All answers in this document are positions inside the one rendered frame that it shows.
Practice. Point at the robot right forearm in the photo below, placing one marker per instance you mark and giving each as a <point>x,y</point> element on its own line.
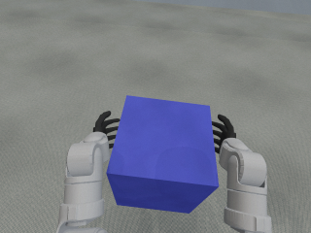
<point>246,204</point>

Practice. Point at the robot left forearm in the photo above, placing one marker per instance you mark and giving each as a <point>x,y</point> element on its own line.
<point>83,200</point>

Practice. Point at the robot left hand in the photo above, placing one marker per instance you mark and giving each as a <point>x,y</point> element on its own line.
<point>101,123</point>

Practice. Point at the robot right hand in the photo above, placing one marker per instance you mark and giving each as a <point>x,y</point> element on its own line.
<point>227,131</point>

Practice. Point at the carton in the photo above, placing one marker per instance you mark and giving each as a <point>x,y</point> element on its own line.
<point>163,157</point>

